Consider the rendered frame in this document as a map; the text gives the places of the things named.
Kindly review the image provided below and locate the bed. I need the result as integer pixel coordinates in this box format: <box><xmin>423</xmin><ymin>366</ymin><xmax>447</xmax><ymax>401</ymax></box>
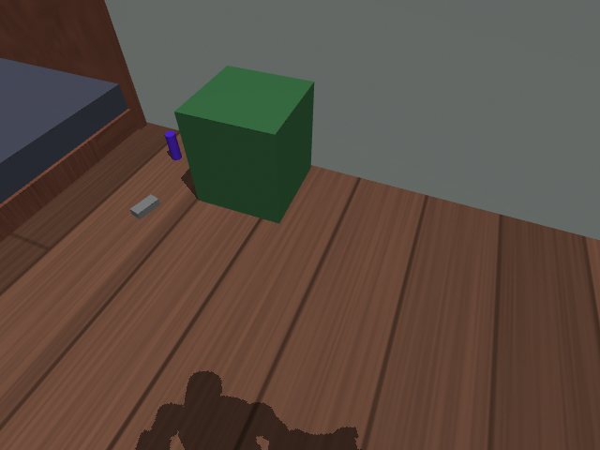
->
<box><xmin>0</xmin><ymin>0</ymin><xmax>147</xmax><ymax>243</ymax></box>

